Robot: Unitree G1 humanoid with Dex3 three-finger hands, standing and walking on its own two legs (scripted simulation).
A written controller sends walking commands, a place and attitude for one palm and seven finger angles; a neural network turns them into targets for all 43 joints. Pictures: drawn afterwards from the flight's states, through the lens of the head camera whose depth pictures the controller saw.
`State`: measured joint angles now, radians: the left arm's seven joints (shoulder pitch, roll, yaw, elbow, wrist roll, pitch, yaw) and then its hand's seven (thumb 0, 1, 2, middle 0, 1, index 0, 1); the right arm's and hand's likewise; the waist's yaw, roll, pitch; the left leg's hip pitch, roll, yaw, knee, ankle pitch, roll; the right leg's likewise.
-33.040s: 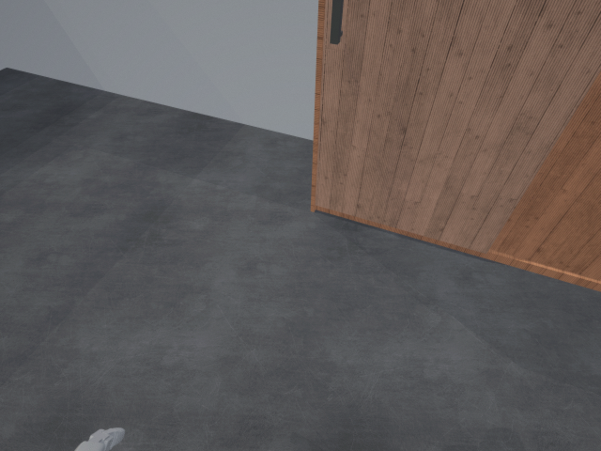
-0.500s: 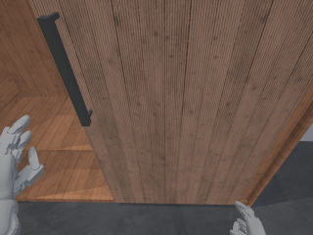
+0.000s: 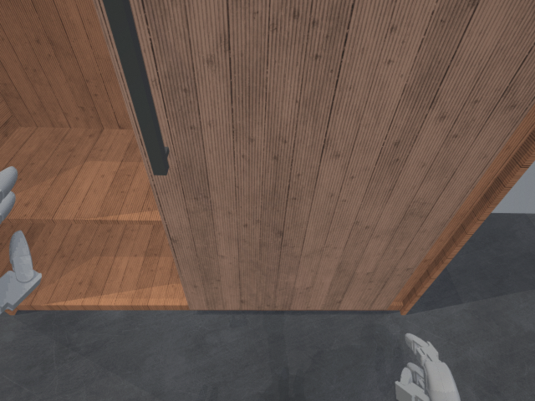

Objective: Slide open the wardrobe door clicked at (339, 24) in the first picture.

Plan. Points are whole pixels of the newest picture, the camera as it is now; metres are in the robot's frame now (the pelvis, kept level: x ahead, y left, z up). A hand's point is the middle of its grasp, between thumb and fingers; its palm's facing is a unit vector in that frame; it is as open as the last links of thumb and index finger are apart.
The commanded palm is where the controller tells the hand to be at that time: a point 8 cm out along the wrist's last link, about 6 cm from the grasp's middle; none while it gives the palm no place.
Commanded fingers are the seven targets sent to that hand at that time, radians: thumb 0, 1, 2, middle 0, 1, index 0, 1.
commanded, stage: step back with the hand held close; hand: left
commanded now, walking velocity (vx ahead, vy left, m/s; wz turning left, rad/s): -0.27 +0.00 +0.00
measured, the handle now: (144, 86) +0.53 +0.25 +0.21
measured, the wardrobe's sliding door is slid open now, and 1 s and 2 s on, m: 0.67 0.67 0.67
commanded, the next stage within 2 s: stop stepping back and stand still in 0.46 s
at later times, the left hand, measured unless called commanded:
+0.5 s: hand out of the picture +0.09 +0.33 +0.18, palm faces +0.50 -0.78 -0.37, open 7.4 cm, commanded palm +0.01 +0.35 +0.18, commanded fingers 0.00 0.90 0.90 -0.20 -0.30 -0.20 -0.30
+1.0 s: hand out of the picture -0.06 +0.36 +0.18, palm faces +0.29 -0.84 -0.45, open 7.4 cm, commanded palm -0.08 +0.41 +0.18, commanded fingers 0.00 0.90 0.90 -0.20 -0.30 -0.20 -0.30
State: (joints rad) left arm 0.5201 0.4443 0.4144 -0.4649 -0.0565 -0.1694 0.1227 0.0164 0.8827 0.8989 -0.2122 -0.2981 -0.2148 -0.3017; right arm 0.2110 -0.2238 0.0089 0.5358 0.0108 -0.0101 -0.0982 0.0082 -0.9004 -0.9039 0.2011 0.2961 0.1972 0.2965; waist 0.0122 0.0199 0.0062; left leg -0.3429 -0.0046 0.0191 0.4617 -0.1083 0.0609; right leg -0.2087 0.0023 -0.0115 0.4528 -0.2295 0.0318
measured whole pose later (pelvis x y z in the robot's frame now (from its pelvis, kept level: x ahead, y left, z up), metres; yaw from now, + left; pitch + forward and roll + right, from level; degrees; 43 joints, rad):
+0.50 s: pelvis -0.11 +0.04 +0.00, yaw +4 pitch -1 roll -7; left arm 0.37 0.44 0.42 -0.42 -0.05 -0.23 0.12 0.02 0.88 0.90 -0.21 -0.30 -0.21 -0.30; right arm 0.18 -0.20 -0.01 0.58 -0.01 -0.11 -0.08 0.01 -0.90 -0.90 0.20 0.30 0.20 0.30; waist 0.01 0.05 0.01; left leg -0.47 0.02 0.04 0.36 -0.06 0.06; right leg -0.25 0.12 -0.01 0.68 -0.45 -0.03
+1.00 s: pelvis -0.25 +0.13 -0.01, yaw -6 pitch +0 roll +0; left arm 0.68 0.51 0.44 -0.76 -0.05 -0.18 0.14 0.02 0.89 0.90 -0.20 -0.30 -0.21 -0.30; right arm 0.31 -0.15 0.00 0.58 0.01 -0.13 -0.01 0.01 -0.89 -0.90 0.21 0.30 0.20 0.30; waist 0.03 -0.13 -0.04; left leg -0.59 -0.07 0.05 0.99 -0.46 -0.03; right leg -0.22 0.00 -0.06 0.52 -0.39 -0.17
